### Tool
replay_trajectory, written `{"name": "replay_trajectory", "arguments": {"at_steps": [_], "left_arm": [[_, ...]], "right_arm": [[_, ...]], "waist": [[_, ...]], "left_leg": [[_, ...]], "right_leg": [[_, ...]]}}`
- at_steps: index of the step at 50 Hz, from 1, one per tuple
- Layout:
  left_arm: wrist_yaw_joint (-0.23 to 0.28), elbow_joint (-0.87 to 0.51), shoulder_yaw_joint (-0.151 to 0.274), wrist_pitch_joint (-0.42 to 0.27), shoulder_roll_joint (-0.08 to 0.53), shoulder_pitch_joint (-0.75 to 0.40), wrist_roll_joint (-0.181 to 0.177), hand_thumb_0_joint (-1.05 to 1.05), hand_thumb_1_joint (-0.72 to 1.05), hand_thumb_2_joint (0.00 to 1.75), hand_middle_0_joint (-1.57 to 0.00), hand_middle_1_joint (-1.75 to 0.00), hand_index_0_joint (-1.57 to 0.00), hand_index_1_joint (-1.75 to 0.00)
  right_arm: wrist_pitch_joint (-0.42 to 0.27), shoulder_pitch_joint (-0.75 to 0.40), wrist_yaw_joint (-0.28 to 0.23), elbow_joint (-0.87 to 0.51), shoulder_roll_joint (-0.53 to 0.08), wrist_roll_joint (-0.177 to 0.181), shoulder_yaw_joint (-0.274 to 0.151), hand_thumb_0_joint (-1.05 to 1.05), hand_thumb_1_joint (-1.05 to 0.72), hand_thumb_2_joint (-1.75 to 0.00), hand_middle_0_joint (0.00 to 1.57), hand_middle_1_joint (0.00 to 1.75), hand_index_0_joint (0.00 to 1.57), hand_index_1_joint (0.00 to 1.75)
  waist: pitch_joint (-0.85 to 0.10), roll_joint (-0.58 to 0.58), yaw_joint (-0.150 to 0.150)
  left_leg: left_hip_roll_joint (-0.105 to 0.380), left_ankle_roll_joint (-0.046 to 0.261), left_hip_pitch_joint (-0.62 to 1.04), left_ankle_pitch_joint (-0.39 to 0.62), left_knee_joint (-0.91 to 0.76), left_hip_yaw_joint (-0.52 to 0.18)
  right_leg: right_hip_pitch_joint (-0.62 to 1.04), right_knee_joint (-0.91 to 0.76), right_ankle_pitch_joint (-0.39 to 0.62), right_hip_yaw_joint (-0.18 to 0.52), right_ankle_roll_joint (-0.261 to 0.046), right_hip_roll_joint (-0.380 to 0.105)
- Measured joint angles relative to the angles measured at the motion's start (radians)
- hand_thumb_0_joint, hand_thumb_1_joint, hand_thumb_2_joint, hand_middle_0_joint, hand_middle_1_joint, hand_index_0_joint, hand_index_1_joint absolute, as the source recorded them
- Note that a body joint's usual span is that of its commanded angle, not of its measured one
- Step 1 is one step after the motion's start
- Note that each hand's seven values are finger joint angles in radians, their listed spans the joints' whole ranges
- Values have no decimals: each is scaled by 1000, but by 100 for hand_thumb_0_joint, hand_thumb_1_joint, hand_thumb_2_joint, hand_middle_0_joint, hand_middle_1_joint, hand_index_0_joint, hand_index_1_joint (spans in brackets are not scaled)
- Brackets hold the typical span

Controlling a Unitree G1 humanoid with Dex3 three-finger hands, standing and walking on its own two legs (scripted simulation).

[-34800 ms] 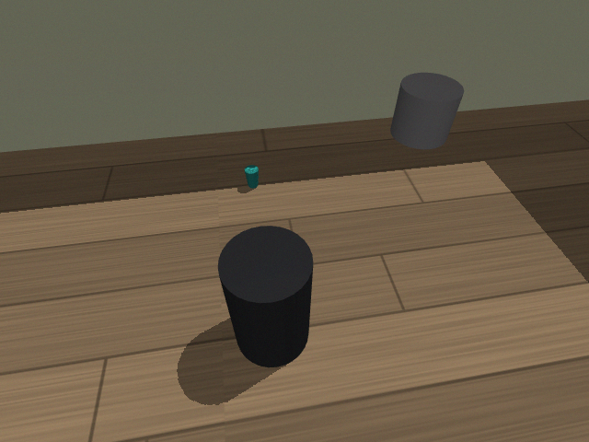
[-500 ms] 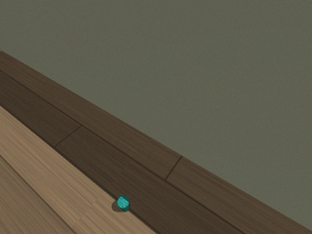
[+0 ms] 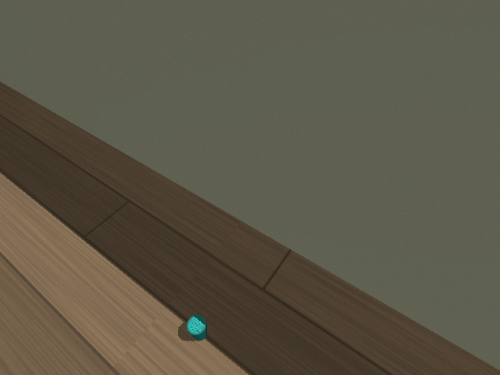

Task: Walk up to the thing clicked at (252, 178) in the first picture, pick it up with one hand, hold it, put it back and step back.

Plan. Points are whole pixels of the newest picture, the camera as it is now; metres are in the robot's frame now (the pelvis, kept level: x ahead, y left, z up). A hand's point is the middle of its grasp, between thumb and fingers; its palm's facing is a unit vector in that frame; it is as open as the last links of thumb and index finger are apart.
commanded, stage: walk up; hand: left
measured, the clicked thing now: (198, 329) +0.42 +0.23 -0.73
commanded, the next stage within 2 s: stand in 0.02 s
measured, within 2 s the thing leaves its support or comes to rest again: neither
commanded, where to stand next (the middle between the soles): +0.04 +0.00 m, yaw -1 degrees
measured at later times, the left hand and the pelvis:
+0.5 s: hand out of the picture +0.08 +0.25 -0.16, palm faces -0.02 -0.94 -0.34, open 7.4 cm; pelvis +0.01 -0.01 +0.00, yaw +0 degrees
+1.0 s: hand out of the picture +0.09 +0.24 -0.15, palm faces -0.02 -0.94 -0.35, open 7.4 cm; pelvis +0.02 -0.01 +0.00, yaw +0 degrees
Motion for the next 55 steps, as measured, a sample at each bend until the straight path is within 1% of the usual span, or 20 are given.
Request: {"name": "replay_trajectory", "arguments": {"at_steps": [6,14,27,55], "left_arm": [[-3,-4,-2,3,3,9,-2,1,90,90,-20,-30,-21,-30],[-7,-10,-4,4,2,21,-3,1,90,90,-20,-30,-21,-30],[-6,-18,-6,4,2,35,-2,1,90,90,-20,-30,-21,-30],[-5,-30,-7,7,4,33,-4,1,90,90,-20,-30,-21,-30]], "right_arm": [[-13,-3,-4,1,7,-7,6,1,-91,-90,20,30,20,30],[-22,-6,-6,-2,9,-7,9,1,-91,-90,20,30,20,30],[-19,0,-10,-1,1,-5,12,1,-91,-90,20,30,20,30],[-18,11,-11,-2,3,-6,17,1,-91,-90,20,30,20,30]], "waist": [[-7,-8,1],[-10,-16,1],[-8,-13,0],[-7,-11,1]], "left_leg": [[-3,-2,15,7,-21,-1],[0,-6,27,10,-35,-2],[9,-13,37,4,-36,-6],[14,-19,41,-5,-42,-7]], "right_leg": [[11,-11,1,-1,1,-3],[21,-21,1,-4,-3,0],[36,-32,0,-7,-9,10],[38,-31,-13,-9,-14,14]]}}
